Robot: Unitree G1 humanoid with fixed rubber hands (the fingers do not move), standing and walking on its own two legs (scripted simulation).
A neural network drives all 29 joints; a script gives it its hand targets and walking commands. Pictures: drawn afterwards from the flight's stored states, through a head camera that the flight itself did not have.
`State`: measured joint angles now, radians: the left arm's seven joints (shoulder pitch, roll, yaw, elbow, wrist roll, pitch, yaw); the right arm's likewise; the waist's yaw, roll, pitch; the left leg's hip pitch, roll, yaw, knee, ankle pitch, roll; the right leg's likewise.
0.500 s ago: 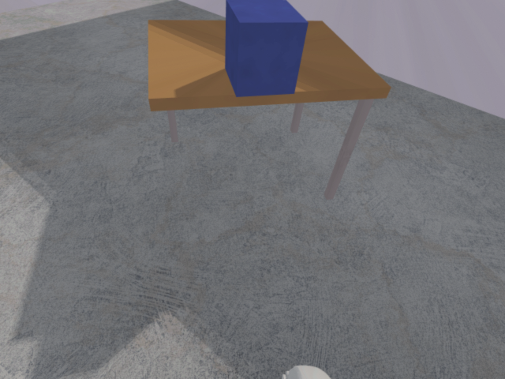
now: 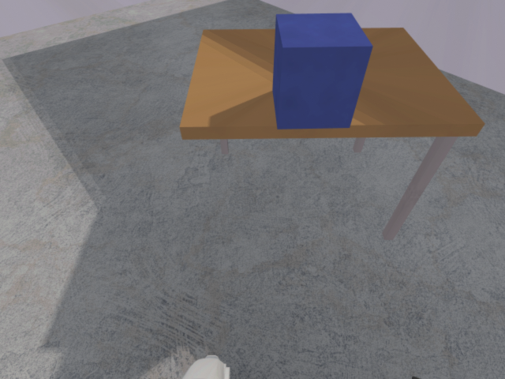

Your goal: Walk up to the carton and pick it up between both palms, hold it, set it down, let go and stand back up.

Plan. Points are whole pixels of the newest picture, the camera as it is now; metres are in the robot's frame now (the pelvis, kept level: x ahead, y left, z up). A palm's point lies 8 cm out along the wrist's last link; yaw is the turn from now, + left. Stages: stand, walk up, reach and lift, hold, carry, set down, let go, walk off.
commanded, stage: walk up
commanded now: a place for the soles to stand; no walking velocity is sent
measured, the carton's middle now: (313, 72) +0.89 -0.13 +0.04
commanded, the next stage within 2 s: none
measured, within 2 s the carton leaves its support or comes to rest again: neither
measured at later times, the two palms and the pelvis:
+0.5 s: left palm (149, 289) +0.30 +0.23 -0.10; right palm (443, 344) +0.21 -0.30 -0.09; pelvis +0.21 -0.03 +0.00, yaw +3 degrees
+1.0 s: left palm (187, 270) +0.35 +0.17 -0.13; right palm (397, 206) +0.51 -0.31 -0.09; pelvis +0.35 -0.08 -0.01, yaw +4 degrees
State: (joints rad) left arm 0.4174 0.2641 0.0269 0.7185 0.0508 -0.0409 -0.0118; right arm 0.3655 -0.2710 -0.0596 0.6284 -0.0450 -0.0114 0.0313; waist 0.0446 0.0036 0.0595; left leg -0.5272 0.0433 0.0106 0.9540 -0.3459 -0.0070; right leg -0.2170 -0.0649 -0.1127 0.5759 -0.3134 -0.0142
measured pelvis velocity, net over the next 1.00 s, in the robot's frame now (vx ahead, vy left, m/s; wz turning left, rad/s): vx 0.35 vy -0.08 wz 0.08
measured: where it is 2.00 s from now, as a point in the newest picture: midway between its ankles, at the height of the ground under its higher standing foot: (296, 336)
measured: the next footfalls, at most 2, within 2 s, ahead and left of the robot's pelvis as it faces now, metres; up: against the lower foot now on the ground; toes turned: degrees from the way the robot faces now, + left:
left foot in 0.14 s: +0.21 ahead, +0.13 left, +0.00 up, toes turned +3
right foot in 0.58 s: +0.39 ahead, -0.19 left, +0.00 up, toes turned -1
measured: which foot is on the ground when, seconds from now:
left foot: up 0.00-0.12, down 0.14-0.58, up 0.60-0.90, down 0.92-1.00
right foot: down 0.00-0.16, up 0.18-0.56, down 0.58-1.00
